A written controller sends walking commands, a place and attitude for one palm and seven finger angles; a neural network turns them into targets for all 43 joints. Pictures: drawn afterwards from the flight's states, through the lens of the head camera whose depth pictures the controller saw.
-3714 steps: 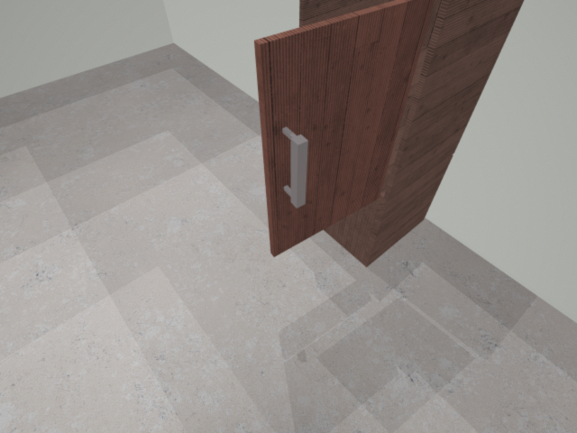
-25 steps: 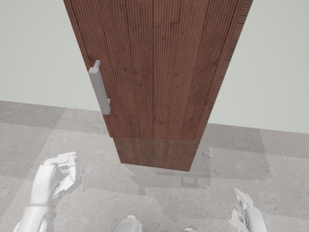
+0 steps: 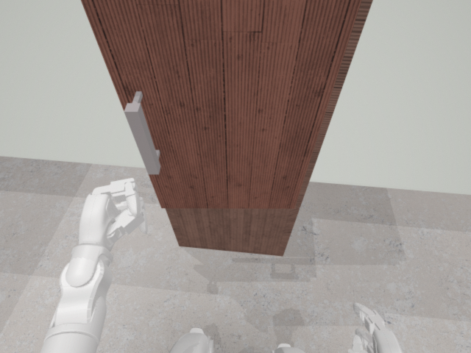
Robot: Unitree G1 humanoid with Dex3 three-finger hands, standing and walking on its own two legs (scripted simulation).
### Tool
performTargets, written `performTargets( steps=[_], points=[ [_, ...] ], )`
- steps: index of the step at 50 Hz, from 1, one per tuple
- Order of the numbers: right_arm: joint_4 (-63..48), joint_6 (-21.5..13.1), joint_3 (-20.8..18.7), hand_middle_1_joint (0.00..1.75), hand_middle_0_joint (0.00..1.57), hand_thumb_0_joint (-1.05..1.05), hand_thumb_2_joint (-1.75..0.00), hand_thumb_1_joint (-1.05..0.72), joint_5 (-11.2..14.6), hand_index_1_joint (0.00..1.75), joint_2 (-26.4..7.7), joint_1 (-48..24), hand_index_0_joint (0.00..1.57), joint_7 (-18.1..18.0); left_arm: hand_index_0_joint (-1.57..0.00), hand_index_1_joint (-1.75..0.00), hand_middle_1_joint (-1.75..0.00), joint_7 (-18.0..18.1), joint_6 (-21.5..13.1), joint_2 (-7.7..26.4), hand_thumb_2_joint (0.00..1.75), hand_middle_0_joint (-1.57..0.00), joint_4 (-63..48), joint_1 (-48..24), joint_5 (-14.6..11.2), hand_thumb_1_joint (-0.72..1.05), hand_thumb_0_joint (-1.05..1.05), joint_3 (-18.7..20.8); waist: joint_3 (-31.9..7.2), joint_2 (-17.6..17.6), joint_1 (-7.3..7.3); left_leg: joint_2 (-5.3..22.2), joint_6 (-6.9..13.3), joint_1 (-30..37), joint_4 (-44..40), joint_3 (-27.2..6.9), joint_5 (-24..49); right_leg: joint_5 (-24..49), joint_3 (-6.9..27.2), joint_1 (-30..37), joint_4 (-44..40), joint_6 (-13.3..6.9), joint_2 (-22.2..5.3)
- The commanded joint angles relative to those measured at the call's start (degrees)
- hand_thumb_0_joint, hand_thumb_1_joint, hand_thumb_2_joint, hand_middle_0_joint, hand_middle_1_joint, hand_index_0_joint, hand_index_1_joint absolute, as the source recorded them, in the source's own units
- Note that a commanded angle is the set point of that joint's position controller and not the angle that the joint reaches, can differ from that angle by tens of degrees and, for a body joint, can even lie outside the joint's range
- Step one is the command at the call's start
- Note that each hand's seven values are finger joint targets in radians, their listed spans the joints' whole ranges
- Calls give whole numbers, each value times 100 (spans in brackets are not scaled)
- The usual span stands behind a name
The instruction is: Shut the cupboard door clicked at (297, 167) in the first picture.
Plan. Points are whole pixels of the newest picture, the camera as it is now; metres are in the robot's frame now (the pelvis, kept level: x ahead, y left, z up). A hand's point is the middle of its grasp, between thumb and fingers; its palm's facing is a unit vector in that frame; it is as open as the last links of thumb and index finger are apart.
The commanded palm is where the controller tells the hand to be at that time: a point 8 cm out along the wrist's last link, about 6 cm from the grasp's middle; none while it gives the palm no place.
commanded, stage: bring the fist close to the handle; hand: left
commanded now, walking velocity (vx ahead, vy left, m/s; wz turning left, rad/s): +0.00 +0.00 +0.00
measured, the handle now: (146, 135) +0.51 +0.21 +0.06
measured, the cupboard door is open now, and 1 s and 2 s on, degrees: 6 6 0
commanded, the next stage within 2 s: push the door shut along its arc in 0.88 s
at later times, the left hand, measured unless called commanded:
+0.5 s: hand (153, 165) +0.42 +0.17 +0.07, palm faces +0.05 -1.00 -0.01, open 3.1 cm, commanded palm +0.40 +0.22 +0.06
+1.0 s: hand (156, 164) +0.43 +0.17 +0.07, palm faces +0.05 -1.00 -0.02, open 3.1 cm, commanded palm +0.40 +0.21 +0.06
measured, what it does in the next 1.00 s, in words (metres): stands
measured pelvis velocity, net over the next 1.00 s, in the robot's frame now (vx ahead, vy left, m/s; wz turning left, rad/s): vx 0.00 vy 0.00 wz -0.02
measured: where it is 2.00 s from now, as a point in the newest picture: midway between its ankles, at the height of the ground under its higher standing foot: outside the picture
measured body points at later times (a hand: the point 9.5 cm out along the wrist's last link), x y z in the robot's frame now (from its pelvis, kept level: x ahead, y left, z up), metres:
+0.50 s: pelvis +0.00 +0.00 +0.00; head +0.07 +0.00 +0.44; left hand +0.41 +0.23 +0.07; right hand +0.08 -0.26 -0.12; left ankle +0.05 +0.11 -0.67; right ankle +0.00 -0.11 -0.67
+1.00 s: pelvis +0.00 +0.00 +0.00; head +0.07 +0.00 +0.44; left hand +0.42 +0.22 +0.07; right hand +0.07 -0.26 -0.12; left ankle +0.05 +0.11 -0.67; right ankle +0.00 -0.11 -0.67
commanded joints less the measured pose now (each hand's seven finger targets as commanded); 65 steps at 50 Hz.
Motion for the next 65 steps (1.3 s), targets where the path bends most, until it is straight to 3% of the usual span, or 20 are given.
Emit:
performTargets(
  steps=[1,7,12,15,16,18,21,24,26,29,33,37,39,45,50,53,60,61,62,65],
  points=[
    [-661,-249,-351,30,20,0,-90,-90,9,30,-761,-103,20,-59,-130,-150,-150,36,-516,807,90,-130,-813,-1752,-45,90,0,342,-1476,-6,-28,-76,95,1324,-783,-142,1057,1585,198,394,-946,5,61],
    [-496,-146,-390,30,20,0,-90,-90,12,30,-796,-25,20,-52,-130,-150,-150,91,-666,994,90,-130,-248,-2582,-2,90,0,517,-1667,-26,-88,-72,100,1312,-746,-104,1087,1706,259,393,-949,33,42],
    [-346,-28,-388,30,20,0,-90,-90,14,30,-808,116,20,-52,-130,-150,-150,84,-710,1170,90,-130,549,-3331,70,90,0,643,-1537,-100,-191,-68,107,1115,-731,-90,945,1622,298,314,-980,52,44],
    [-276,10,-409,30,20,0,-90,-90,5,30,-819,205,20,-36,-130,-150,-150,52,-773,1165,90,-130,858,-3907,93,90,0,614,-1723,74,-234,-68,100,1223,-695,-105,954,1625,306,219,-955,40,51],
    [-274,24,-421,30,20,0,-90,-90,0,30,-852,277,20,-39,-130,-150,-150,60,-791,1352,90,-130,969,-3903,86,90,0,797,-1802,15,-214,-73,114,1197,-669,-117,990,1639,299,264,-944,34,72],
    [-211,74,-412,30,20,0,-90,-90,0,30,-835,323,20,-33,-130,-150,-150,31,-818,1232,90,-130,1262,-4304,135,90,0,640,-1828,26,-306,-51,100,1214,-674,-139,994,1647,272,142,-906,41,68],
    [-118,125,-437,30,20,0,-90,-90,-26,30,-885,490,20,-28,-130,-150,-150,37,-869,1505,90,-130,1737,-4777,193,90,0,849,-1892,-12,-351,-52,112,1143,-603,-171,996,1620,284,58,-876,37,88],
    [-32,184,-446,30,20,0,-90,-90,-38,30,-889,578,20,7,-130,-150,-150,40,-922,1445,90,-130,2149,-5308,256,90,0,786,-1955,96,-454,-31,100,1208,-565,-191,993,1582,261,-170,-837,42,84],
    [-121,225,-489,30,20,0,-90,-90,-69,30,-919,682,20,60,-130,-150,-150,55,-963,1515,90,-130,2249,-4847,274,90,0,977,-2214,125,-272,-44,93,1367,-574,-201,1256,1731,202,-76,-777,-2,126],
    [-172,335,-502,30,20,0,-90,-90,-75,30,-898,726,20,137,-130,-150,-150,66,-983,1435,90,-130,2160,-4589,284,90,0,958,-2339,107,-212,-24,82,1445,-613,-157,1550,2035,188,90,-757,11,123],
    [-183,449,-510,30,20,0,-90,-90,-63,30,-893,770,20,151,-130,-150,-150,159,-970,1549,90,-130,2144,-4641,279,90,0,1094,-2022,-262,-300,-25,125,1138,-641,-88,1329,2006,229,191,-863,70,136],
    [-202,459,-512,30,20,0,-90,-90,-81,30,-870,720,20,115,-130,-150,-150,266,-1208,1560,90,-130,1716,-4942,361,90,0,1031,-2188,152,-314,-37,118,1409,-675,-94,1263,1869,255,121,-860,41,142],
    [-175,462,-513,30,20,0,-90,-90,-83,30,-871,717,20,115,-130,-150,-150,272,-1273,1633,90,-130,1713,-4733,349,90,0,1107,-2242,88,-281,-24,109,1431,-670,-87,1318,1932,258,181,-853,44,148],
    [-112,471,-509,30,20,0,-90,-90,-52,30,-877,691,20,113,-130,-150,-150,134,-1174,1288,90,-130,1973,-4870,304,90,0,745,-1970,89,-427,-20,107,1481,-727,-111,1120,1757,219,-23,-963,46,150],
    [-135,472,-508,30,20,0,-90,-90,-46,30,-881,671,20,128,-130,-150,-150,121,-1148,1159,90,-130,2072,-4828,306,90,0,662,-1903,124,-401,-18,88,1606,-764,-170,1133,1676,159,-153,-957,15,154],
    [-65,481,-504,30,20,0,-90,-90,-59,30,-891,682,20,99,-130,-150,-150,113,-1241,1383,90,-130,2151,-5419,392,90,0,712,-1965,124,-512,-16,107,1570,-658,-182,1151,1739,214,-228,-898,36,128],
    [2,528,-448,30,20,0,-90,-90,-60,30,-947,742,20,58,-130,-150,-150,-197,-1211,2020,90,-130,2968,-6004,429,90,0,1064,-2058,26,-562,-36,134,1146,-484,-181,1058,1737,331,-159,-813,40,115],
    [-29,527,-446,30,20,0,-90,-90,-64,30,-956,780,20,46,-130,-150,-150,-262,-1248,2088,90,-130,2872,-6144,419,90,0,1079,-2179,236,-544,-43,137,1213,-455,-210,1158,1773,320,-192,-745,12,128],
    [-17,525,-444,30,20,0,-90,-90,-43,30,-934,743,20,58,-130,-150,-150,-342,-1209,1875,90,-130,2979,-6217,398,90,0,905,-2180,279,-620,-38,132,1269,-429,-193,1159,1773,323,-300,-767,29,122],
    [-5,540,-442,30,20,0,-90,-90,-28,30,-976,824,20,48,-130,-150,-150,-507,-1132,2086,90,-130,3176,-6415,350,90,0,1004,-2200,149,-663,-17,148,1075,-358,-212,1098,1726,355,-289,-749,37,136]
  ],
)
